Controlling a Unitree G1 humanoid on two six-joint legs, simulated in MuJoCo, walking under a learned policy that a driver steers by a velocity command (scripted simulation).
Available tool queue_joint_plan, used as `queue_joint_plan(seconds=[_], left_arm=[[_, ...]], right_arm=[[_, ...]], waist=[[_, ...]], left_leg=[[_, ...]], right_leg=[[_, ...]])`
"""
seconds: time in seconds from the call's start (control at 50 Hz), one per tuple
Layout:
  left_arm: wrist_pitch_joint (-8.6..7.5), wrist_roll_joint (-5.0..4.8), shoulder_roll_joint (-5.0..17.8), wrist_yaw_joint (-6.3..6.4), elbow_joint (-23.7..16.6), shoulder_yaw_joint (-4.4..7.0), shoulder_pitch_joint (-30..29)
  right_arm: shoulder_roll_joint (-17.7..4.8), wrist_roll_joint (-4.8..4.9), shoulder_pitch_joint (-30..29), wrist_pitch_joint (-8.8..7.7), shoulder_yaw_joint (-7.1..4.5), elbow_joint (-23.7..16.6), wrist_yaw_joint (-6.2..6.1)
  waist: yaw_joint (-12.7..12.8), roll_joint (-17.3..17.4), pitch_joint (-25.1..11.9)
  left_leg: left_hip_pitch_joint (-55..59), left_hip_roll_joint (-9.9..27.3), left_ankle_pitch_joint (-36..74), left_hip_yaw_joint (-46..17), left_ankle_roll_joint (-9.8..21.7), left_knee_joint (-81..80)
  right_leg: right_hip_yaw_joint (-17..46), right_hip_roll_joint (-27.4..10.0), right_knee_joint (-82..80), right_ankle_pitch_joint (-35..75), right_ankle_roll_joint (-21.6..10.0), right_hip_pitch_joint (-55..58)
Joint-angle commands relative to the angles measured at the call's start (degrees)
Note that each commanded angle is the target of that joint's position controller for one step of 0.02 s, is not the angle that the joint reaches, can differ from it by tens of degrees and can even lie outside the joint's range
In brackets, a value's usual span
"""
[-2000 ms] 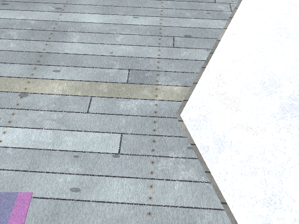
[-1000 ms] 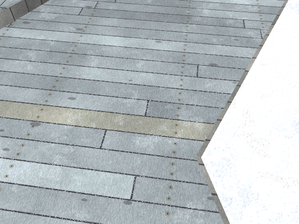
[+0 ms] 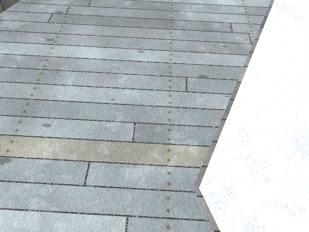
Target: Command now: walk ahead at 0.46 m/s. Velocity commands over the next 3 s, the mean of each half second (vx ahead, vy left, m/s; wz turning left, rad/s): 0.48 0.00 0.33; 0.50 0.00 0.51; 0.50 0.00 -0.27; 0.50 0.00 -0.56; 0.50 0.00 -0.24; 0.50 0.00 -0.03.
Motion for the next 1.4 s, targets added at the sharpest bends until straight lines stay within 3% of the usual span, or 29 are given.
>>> queue_joint_plan(seconds=[0.02,0.06,0.1,0.12,0.14,0.16,0.18,0.22,0.26,0.36,0.56,0.62,0.66,0.68,0.7,0.72,0.74,0.76,0.8,0.9,0.98,1.08,1.14,1.2,1.22,1.24,1.28,1.3,1.4], left_arm=[[-1.06,-0.22,2.7,-1.01,-5.8,-0.03,-8.9],[-1.52,-0.07,5.2,-1.14,-5.9,1.09,-5.4],[-1.55,-0.28,10.0,-0.35,-1.6,3.69,11.3],[-1.35,0.62,14.4,0.49,0.6,4.97,22.4],[-1.15,1.68,16.7,0.14,1.9,5.03,25.8],[-1.25,1.41,11.2,0.12,1.5,3.51,23.8],[-1.57,1.03,8.4,0.33,0.8,2.68,18.0],[-2.55,1.87,5.2,0.03,0.3,1.74,11.0],[-2.93,2.73,3.0,-0.04,1.3,1.28,9.4],[-2.90,2.67,7.0,1.93,2.5,2.24,11.2],[-0.40,1.19,10.6,3.25,3.0,3.24,21.1],[0.79,0.65,12.8,3.49,1.5,3.97,19.1],[1.51,0.46,13.0,3.64,0.4,3.75,17.2],[0.84,2.43,9.0,3.54,-1.5,2.47,18.3],[-1.60,1.93,2.3,2.57,-4.9,0.27,22.0],[-3.86,-0.73,8.3,1.87,-6.2,1.55,13.2],[-4.82,-1.74,9.0,1.63,-7.2,1.77,10.2],[-4.90,-0.37,8.4,2.20,-6.0,1.80,9.9],[-3.54,1.05,9.2,2.41,-5.7,2.74,12.4],[-1.33,2.48,6.8,2.63,-8.7,2.39,6.1],[-1.92,1.77,4.3,1.34,-9.2,1.07,0.6],[-2.41,0.88,6.5,-0.14,-11.5,0.88,-5.0],[-2.80,0.54,7.4,-1.53,-12.0,0.90,-3.0],[-2.10,0.92,11.6,-1.29,-7.8,3.31,13.5],[-1.65,1.19,15.0,-0.84,-6.8,4.14,22.1],[-1.33,0.54,16.9,-1.08,-6.3,4.69,24.4],[-0.92,0.32,10.5,-0.74,-7.9,2.89,20.1],[-0.96,0.90,10.3,-0.92,-8.2,2.61,18.6],[-0.85,0.72,10.0,0.49,-10.7,2.35,14.4]], right_arm=[[-10.0,0.61,2.5,0.02,-2.23,-0.9,-0.47],[-11.1,0.55,1.0,0.48,-2.75,-1.5,-0.44],[-11.4,0.28,-2.0,1.21,-2.77,-2.7,-0.30],[-9.6,-0.56,-2.6,1.19,-1.94,-4.6,-0.02],[0.2,0.56,6.2,0.19,0.41,-4.7,0.58],[-5.7,2.41,1.5,-1.11,-1.08,-4.4,0.69],[-8.7,3.54,-4.2,-1.60,-2.12,-6.6,0.46],[-8.5,2.07,-8.6,-1.26,-3.00,-7.7,-0.69],[-5.6,2.14,-5.3,0.74,-3.30,-7.3,-0.68],[-6.0,1.42,-12.9,2.89,-3.92,-11.7,-0.49],[-5.1,1.17,-30.9,2.14,-2.30,-20.0,3.84],[-8.7,1.33,-26.9,2.44,-3.83,-21.3,4.63],[-14.9,1.73,-10.3,2.56,-7.27,-17.6,3.89],[-21.0,1.56,-4.0,3.09,-8.99,-16.2,2.49],[-24.2,0.96,-5.7,2.24,-8.86,-17.8,2.86],[-18.0,0.31,-4.0,1.73,-7.07,-18.0,3.22],[-15.4,0.24,-6.3,1.10,-6.38,-17.8,3.14],[-13.5,0.65,-11.0,0.77,-5.72,-19.0,3.11],[-11.2,-0.07,-16.2,0.41,-4.91,-20.8,2.74],[-14.0,0.70,-12.5,0.23,-5.46,-20.7,0.75],[-12.5,0.42,-9.6,0.27,-4.71,-19.2,0.27],[-12.8,0.11,-5.5,0.19,-4.55,-16.4,0.38],[-14.2,-0.08,-6.9,0.94,-4.87,-16.0,-0.21],[-15.2,-0.33,-10.4,1.79,-4.68,-17.4,-0.62],[-13.5,-1.43,-9.2,1.70,-3.79,-18.6,-0.86],[-7.6,-0.87,-2.7,0.33,-2.17,-18.9,0.13],[-13.9,1.74,-11.9,-2.50,-2.84,-21.4,1.34],[-13.1,-0.18,-17.6,-3.08,-2.52,-22.4,1.07],[-11.5,-1.07,-15.6,-0.95,-3.04,-24.0,-0.01]], waist=[[1.7,6.8,8.6],[4.9,8.1,5.0],[13.6,9.5,-5.3],[16.9,4.5,-14.2],[11.1,-12.2,-25.4],[13.1,-8.9,-22.1],[11.8,-7.4,-12.2],[7.9,0.5,-4.8],[4.6,-2.1,-3.0],[3.8,-1.5,2.8],[9.4,-0.1,6.1],[5.2,-3.2,1.4],[-3.9,-2.2,-7.5],[-3.7,8.7,-12.4],[2.5,17.9,-20.7],[-1.7,8.4,-19.4],[-0.9,7.0,-12.2],[1.7,0.4,-8.1],[6.0,2.4,-5.9],[5.5,2.8,-1.6],[2.0,6.2,-0.6],[-0.5,6.0,2.9],[1.7,6.8,2.2],[10.3,5.8,-8.7],[12.4,-1.3,-15.1],[8.7,-17.9,-20.3],[11.0,-6.0,-11.4],[10.9,1.9,-4.8],[4.5,-0.6,-2.5]], left_leg=[[-3.8,15.4,24.9,-5.6,8.3,-2.6],[-1.2,16.2,41.7,-5.9,7.3,3.6],[-5.8,12.9,54.9,-3.9,4.9,22.0],[-20.6,9.4,36.6,-2.8,3.0,40.1],[-39.6,-1.3,-10.2,-5.3,0.0,60.8],[-44.4,0.3,-12.9,-12.7,1.1,68.8],[-48.9,3.1,-8.8,-10.9,1.9,70.7],[-43.6,8.0,-0.2,-9.4,2.7,65.9],[-37.7,10.1,1.7,-10.2,3.5,62.9],[-45.6,11.3,9.5,-10.8,1.9,52.9],[-49.1,7.3,16.9,-0.9,3.2,28.4],[-39.0,1.9,8.1,3.7,6.2,27.5],[-15.2,-3.2,11.1,3.9,10.2,22.2],[1.2,8.4,12.4,-14.8,13.9,21.9],[16.5,20.3,0.0,-50.3,25.7,10.5],[17.1,19.7,0.8,-48.8,21.9,5.7],[11.4,18.0,6.6,-39.5,19.2,6.4],[2.1,15.0,12.4,-31.9,16.8,6.4],[-10.2,12.4,22.3,-25.2,16.3,5.2],[-17.9,9.3,26.0,-19.0,15.8,2.4],[-18.0,6.9,20.9,-12.7,11.7,1.6],[-5.8,12.0,22.3,-13.2,10.8,2.9],[-0.2,14.5,34.2,-11.3,9.3,6.9],[-4.5,10.0,57.0,-5.1,5.8,26.9],[-16.8,6.9,38.6,-2.9,3.6,44.5],[-40.4,-5.1,-6.1,-4.2,-1.3,66.1],[-51.5,0.4,-6.8,-11.7,0.9,69.8],[-47.4,2.7,-4.6,-10.3,1.7,63.8],[-42.4,5.8,-0.3,-8.7,-1.9,48.1]], right_leg=[[-0.9,1.3,-4.7,0.4,-1.8,-0.2],[-1.5,3.7,-5.8,-2.8,-3.4,7.2],[-2.6,6.3,-6.1,-3.2,-5.9,29.6],[9.9,-5.2,-4.0,-6.0,-9.1,49.7],[39.3,-20.2,-13.4,-22.2,-17.5,65.8],[43.6,-18.7,-19.8,-26.7,-15.2,61.2],[33.5,-17.5,-20.7,-23.6,-12.2,52.8],[20.2,-14.2,-23.8,-12.2,-9.7,35.3],[13.1,-12.0,-27.1,-10.9,-8.9,27.4],[3.8,-12.4,-31.9,-7.8,-9.5,24.9],[-9.6,-12.8,-26.3,5.5,-5.8,41.1],[-12.2,-13.3,-14.7,33.0,-3.9,44.3],[-14.2,-10.1,8.4,36.2,-0.6,36.7],[-13.9,-6.5,27.8,3.8,2.2,19.6],[-1.7,6.2,44.8,-34.4,4.6,-1.4],[6.7,3.9,47.3,-32.1,2.6,-8.5],[6.1,1.6,44.4,-26.6,0.9,-11.6],[6.2,-1.2,39.5,-22.0,0.4,-7.8],[7.1,-3.9,33.1,-18.7,1.4,0.8],[5.1,-2.3,16.6,-9.3,5.5,0.5],[2.4,-0.1,-0.5,7.7,4.4,4.9],[2.2,0.5,-5.4,5.3,0.4,-2.1],[1.5,1.6,-6.4,-2.0,-2.5,-1.4],[-1.4,6.9,-7.0,-1.9,-6.4,23.7],[13.1,-2.7,-6.8,-0.9,-10.1,39.7],[43.6,-14.8,-14.8,-11.6,-21.5,57.7],[39.5,-12.1,-19.8,-21.4,-16.4,52.8],[29.5,-8.3,-19.3,-4.9,-13.0,41.8],[24.6,-4.8,-24.4,-2.1,-14.9,27.9]])
Next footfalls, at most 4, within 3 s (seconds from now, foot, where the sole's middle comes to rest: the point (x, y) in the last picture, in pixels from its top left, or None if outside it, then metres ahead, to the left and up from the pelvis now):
0.10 right None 0.27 -0.14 -0.77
0.66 left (105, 226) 0.52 0.17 -0.77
1.20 right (115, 150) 0.90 0.13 -0.77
1.70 left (66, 122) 1.10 0.39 -0.77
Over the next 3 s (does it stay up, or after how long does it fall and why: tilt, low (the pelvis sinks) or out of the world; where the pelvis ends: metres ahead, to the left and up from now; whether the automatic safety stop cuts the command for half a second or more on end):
stays up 1.65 0.23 0.01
